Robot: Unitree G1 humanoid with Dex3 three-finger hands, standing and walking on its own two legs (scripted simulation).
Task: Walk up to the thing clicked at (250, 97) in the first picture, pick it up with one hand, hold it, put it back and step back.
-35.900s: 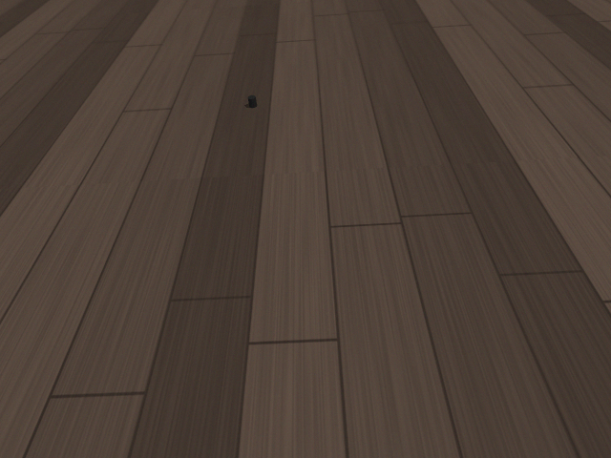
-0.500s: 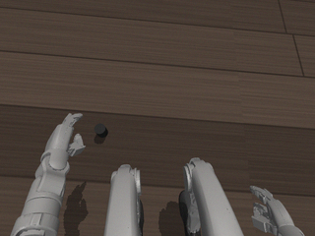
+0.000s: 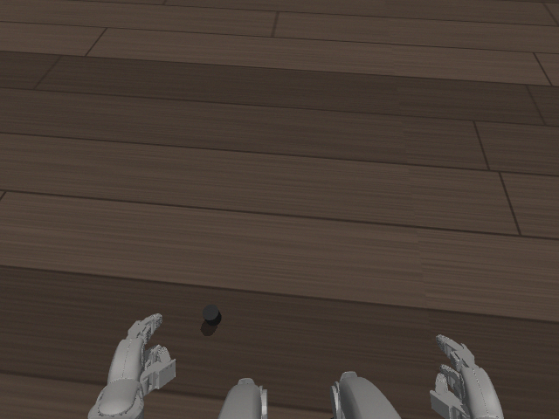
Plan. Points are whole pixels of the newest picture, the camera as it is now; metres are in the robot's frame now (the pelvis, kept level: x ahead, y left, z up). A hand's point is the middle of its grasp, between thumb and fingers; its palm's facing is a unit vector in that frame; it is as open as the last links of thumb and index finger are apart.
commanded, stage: home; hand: left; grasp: from above
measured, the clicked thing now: (212, 315) +0.48 +0.23 -0.63
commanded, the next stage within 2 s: none
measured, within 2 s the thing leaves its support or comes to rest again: neither
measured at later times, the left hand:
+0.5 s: hand (153, 392) +0.19 +0.18 +0.01, palm faces +0.08 -0.98 -0.19, open 7.4 cm
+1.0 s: hand (151, 392) +0.19 +0.18 +0.01, palm faces +0.06 -0.98 -0.20, open 7.4 cm
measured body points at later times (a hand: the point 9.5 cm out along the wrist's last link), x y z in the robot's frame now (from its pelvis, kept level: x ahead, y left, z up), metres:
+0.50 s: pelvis +0.03 +0.00 +0.06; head +0.05 +0.00 +0.51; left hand +0.18 +0.23 +0.02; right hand +0.21 -0.24 +0.00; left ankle +0.03 +0.11 -0.63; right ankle +0.04 -0.12 -0.63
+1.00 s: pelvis +0.03 +0.00 +0.06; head +0.04 +0.01 +0.51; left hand +0.18 +0.23 +0.02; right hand +0.19 -0.24 -0.01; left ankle +0.03 +0.11 -0.63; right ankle +0.04 -0.12 -0.63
